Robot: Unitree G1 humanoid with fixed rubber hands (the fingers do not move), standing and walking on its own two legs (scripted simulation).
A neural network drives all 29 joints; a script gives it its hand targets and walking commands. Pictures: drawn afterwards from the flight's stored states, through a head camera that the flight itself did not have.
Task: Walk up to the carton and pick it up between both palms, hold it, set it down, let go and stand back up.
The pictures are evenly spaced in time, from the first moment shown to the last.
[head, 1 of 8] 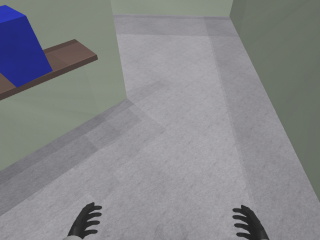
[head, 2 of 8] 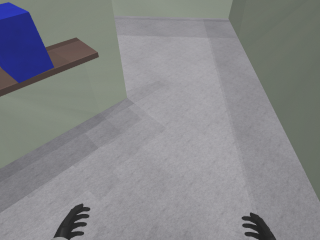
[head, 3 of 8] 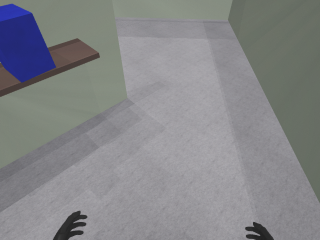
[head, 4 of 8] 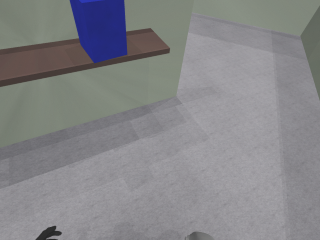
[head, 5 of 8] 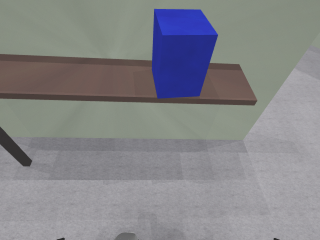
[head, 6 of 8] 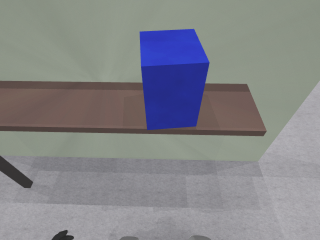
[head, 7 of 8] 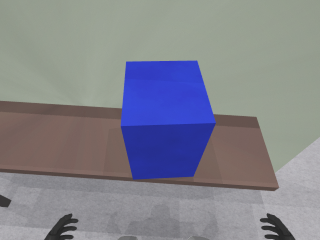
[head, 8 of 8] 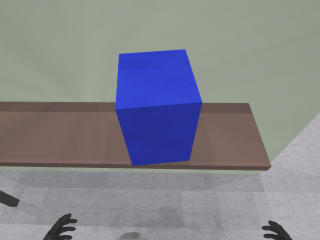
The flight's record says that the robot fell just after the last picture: no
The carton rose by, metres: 0.00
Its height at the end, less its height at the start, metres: +0.00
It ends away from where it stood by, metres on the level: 0.00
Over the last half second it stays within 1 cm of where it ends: yes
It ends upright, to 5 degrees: yes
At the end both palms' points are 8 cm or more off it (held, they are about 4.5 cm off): yes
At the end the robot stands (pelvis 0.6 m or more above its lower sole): yes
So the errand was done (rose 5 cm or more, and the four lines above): no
